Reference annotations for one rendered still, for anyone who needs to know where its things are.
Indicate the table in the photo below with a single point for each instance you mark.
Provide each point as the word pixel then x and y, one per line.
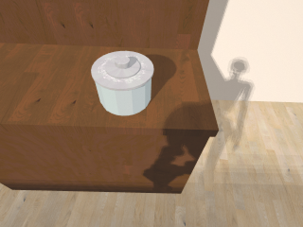
pixel 55 135

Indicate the lid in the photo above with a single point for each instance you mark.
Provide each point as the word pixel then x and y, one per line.
pixel 105 73

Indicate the knob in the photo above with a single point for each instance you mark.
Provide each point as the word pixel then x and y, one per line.
pixel 122 62

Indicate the pot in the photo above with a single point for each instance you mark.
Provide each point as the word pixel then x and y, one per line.
pixel 125 103

